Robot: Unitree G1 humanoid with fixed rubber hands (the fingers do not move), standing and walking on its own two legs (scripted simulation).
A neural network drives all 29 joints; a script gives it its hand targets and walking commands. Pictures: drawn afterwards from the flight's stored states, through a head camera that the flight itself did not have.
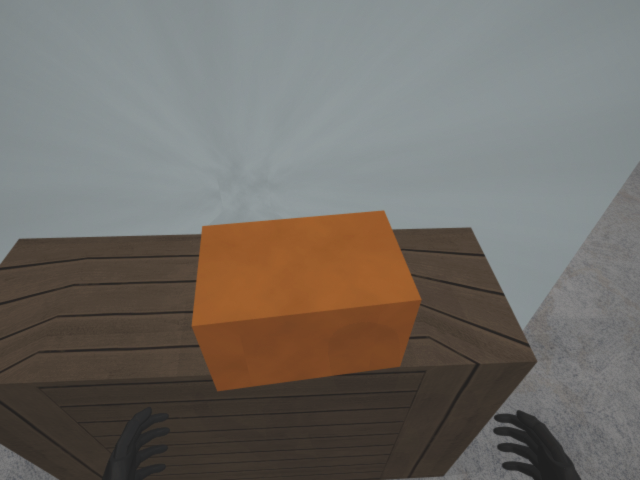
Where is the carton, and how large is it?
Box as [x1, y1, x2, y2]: [192, 210, 421, 390]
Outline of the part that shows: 383,210 202,226 192,317 192,328 217,390 399,366 421,299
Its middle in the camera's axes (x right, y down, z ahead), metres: -0.03 +0.09 +0.62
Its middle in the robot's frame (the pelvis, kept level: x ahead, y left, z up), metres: +0.42 +0.05 -0.02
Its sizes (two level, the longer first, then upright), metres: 0.297 0.188 0.181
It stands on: a pedestal, 0.67 m high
